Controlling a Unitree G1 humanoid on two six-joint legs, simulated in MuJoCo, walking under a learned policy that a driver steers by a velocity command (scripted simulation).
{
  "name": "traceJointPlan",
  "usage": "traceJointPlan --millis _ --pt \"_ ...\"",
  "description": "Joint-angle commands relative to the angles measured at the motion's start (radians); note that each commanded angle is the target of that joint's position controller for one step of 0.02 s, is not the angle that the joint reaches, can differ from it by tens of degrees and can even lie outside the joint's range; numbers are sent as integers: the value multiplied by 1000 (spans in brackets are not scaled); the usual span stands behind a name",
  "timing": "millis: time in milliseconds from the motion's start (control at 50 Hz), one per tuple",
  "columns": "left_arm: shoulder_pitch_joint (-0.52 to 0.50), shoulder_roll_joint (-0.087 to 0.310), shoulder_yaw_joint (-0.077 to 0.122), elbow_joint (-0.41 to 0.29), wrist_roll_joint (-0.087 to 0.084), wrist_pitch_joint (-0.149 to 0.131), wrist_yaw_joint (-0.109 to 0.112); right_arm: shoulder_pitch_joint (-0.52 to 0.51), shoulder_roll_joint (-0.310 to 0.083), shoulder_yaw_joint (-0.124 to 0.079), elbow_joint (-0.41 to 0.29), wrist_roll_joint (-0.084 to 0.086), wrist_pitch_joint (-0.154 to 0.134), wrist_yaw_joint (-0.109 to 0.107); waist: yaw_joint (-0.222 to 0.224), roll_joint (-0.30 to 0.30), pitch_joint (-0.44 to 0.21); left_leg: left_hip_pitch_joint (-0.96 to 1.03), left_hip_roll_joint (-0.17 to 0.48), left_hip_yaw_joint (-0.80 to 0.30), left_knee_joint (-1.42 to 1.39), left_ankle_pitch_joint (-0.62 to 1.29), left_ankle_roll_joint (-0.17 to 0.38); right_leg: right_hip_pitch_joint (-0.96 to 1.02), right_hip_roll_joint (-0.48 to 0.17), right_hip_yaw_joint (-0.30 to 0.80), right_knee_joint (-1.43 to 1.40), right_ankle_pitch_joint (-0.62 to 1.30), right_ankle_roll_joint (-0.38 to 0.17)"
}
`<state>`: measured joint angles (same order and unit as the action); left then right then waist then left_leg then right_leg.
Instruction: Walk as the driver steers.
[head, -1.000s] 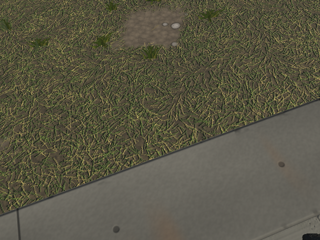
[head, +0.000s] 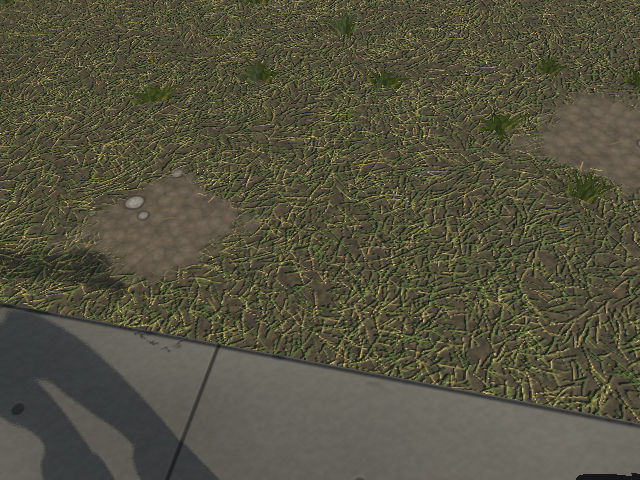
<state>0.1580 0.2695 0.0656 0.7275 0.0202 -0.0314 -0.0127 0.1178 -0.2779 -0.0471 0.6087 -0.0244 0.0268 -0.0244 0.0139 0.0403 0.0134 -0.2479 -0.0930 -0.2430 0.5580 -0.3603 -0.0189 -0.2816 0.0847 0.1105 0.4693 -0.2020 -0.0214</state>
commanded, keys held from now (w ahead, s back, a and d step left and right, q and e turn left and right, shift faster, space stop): e+shift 0.62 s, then q+shift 0.22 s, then w+q+shift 0.16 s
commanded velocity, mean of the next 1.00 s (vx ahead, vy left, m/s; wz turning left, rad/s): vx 0.05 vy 0.00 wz -0.41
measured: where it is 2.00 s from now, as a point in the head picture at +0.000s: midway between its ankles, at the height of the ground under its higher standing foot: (385, 368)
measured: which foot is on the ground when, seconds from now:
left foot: down 0.00-0.52, up 0.54-1.00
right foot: down 0.00-0.20, up 0.22-0.50, down 0.52-1.00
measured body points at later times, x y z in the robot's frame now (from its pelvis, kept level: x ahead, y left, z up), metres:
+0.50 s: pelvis +0.00 -0.03 -0.01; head +0.05 -0.07 +0.43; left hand +0.29 +0.15 -0.09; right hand +0.01 -0.36 -0.12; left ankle -0.02 +0.13 -0.74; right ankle -0.01 -0.15 -0.73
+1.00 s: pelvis +0.06 -0.07 +0.00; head +0.07 -0.05 +0.45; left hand +0.32 +0.09 -0.09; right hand +0.04 -0.37 -0.09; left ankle +0.09 +0.05 -0.71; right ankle -0.01 -0.15 -0.74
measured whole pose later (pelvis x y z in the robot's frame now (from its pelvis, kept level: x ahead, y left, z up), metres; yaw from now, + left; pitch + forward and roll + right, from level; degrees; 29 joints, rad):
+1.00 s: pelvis +0.06 -0.07 +0.00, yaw -26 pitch +2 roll -1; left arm 0.18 0.27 0.03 0.67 -0.01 -0.03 0.00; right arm 0.28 -0.29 -0.05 0.69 0.04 0.00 0.01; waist -0.01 -0.02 -0.04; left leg -0.38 0.06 0.03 0.81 -0.44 0.04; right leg -0.21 0.02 -0.05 0.46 -0.29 -0.04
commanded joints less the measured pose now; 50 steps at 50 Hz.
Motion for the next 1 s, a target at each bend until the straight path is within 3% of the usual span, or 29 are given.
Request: traceJointPlan --millis 20,60,120,160,200,220,240,260,280,320,380,440,480,500,520,540,560,580,600,620,640,700,760,780,820,840,880,940,1000 --pt "-104 198 36 -110 -35 -3 3 12 -146 -53 -51 -4 -20 -3 -49 -186 -40 40 30 83 -43 49 -15 12 -192 334 -144 61 -119" --pt "-85 233 51 -124 -41 9 16 27 -123 -52 -51 12 -26 -3 -53 -204 -37 7 18 136 -21 13 -7 25 -193 378 -127 50 -127" --pt "-69 201 54 -149 -52 23 27 63 -103 -59 -33 22 -42 -4 -51 -221 -96 7 20 146 -31 29 7 73 -191 420 -59 225 -149" --pt "-77 178 54 -176 -57 34 29 96 -114 -68 -16 19 -48 0 -50 -153 -151 110 73 126 -70 145 36 12 -149 371 20 293 -120" --pt "-63 163 51 -192 -69 40 26 86 -154 -86 -10 1 -41 3 -32 88 -118 229 243 -19 -147 463 142 -221 -11 170 195 47 -32" --pt "-29 150 51 -191 -60 39 18 68 -166 -90 -14 -9 -40 -2 -18 215 -106 293 419 -154 -184 668 244 -356 35 62 354 -272 14" --pt "-21 189 67 -185 -48 40 11 54 -140 -82 -33 -2 -42 -13 -22 154 -98 284 517 -183 -177 781 306 -417 -26 32 579 -413 49" --pt "-12 201 75 -179 -49 49 6 27 -120 -73 -44 7 -40 -23 -6 58 -82 252 509 -117 -164 794 295 -425 -70 21 685 -390 70" --pt "-4 180 70 -174 -54 61 3 -8 -116 -70 -47 17 -39 -29 10 14 -53 227 457 -31 -157 761 256 -429 -101 5 702 -332 87" --pt "-48 123 45 -193 -56 70 -7 8 -149 -79 -33 24 -33 -32 -24 43 -15 240 385 93 -171 757 219 -461 -133 -59 637 -217 108" --pt "-102 100 27 -235 -56 70 -31 46 -182 -89 -16 17 -15 -28 -66 89 -31 229 360 207 -173 716 210 -370 -150 -130 473 -157 103" --pt "-72 132 40 -236 -52 76 -37 40 -217 -100 -5 35 -17 -12 -55 117 -59 177 371 287 -132 698 178 -206 -121 -204 312 -126 70" --pt "1 159 60 -216 -49 89 -29 28 -211 -98 4 57 -34 3 -10 113 -85 150 366 345 -14 721 135 -70 -77 -240 174 -58 31" --pt "96 190 82 -186 -47 92 -15 40 -181 -91 14 60 -45 11 36 68 -126 80 326 401 144 724 87 96 -36 -233 77 23 -10" --pt "196 278 113 -180 -49 88 7 65 -157 -83 7 42 -60 19 86 -88 -159 -167 247 424 390 411 -2 346 -116 -23 4 410 -95" --pt "176 407 123 -224 -31 75 16 50 -61 -49 -63 -17 -71 28 14 -386 -227 -475 87 346 705 -395 -67 492 -403 448 22 833 -298" --pt "175 354 107 -234 0 45 -3 -1 -124 -58 -60 2 -73 23 85 -245 -354 -499 77 134 813 -360 -64 442 -476 549 -63 627 -402" --pt "130 317 96 -223 -7 27 -7 -53 -152 -62 -69 31 -71 16 64 -168 -253 -514 98 121 793 -272 -40 353 -429 478 -101 412 -357" --pt "78 276 86 -215 -37 25 0 -52 -157 -64 -61 24 -67 4 29 -113 -156 -514 121 123 705 -181 -27 267 -355 401 -122 252 -285" --pt "21 245 73 -225 -52 34 10 -46 -163 -68 -47 10 -60 -9 2 -97 -111 -476 134 120 627 -112 -26 185 -309 354 -133 180 -238" --pt "-42 226 60 -237 -44 42 22 -6 -173 -71 -27 8 -48 -10 -33 -111 -103 -406 135 147 608 -56 -34 106 -293 279 -130 221 -218" --pt "-50 173 31 -221 -13 42 40 77 -124 -53 27 16 -31 -3 -37 -127 -163 -273 130 202 555 26 -66 53 -264 153 -108 391 -211" --pt "-47 92 -7 -175 1 34 39 76 -59 -20 35 22 -22 4 -23 -151 -159 -155 171 207 360 87 -67 21 -235 65 -118 268 -182" --pt "-41 87 -11 -161 9 30 34 62 -54 -14 32 25 -20 8 -7 -172 -134 -117 177 212 305 98 -61 -3 -239 57 -135 180 -183" --pt "-33 136 1 -143 19 28 25 24 -107 -25 7 38 -17 11 21 -195 -61 -111 166 229 258 63 -43 -33 -268 85 -162 22 -201" --pt "-33 168 11 -139 15 31 24 9 -138 -33 -9 44 -16 12 29 -196 -25 -145 157 238 251 21 -34 -22 -289 107 -164 -9 -212" --pt "32 239 38 -123 -12 29 23 16 -154 -34 -27 60 -23 16 64 -201 -17 -247 148 259 263 -52 2 58 -351 213 -231 -376 -224" --pt "70 221 37 -101 -36 -2 27 4 -128 -26 -39 66 -42 31 72 -170 37 -427 191 221 280 -111 61 199 -442 335 -287 -556 -220" --pt "34 209 42 -102 -44 -27 20 45 -101 -21 -27 67 -62 46 39 -133 19 -365 213 241 208 -105 101 223 -421 214 -300 -424 -179"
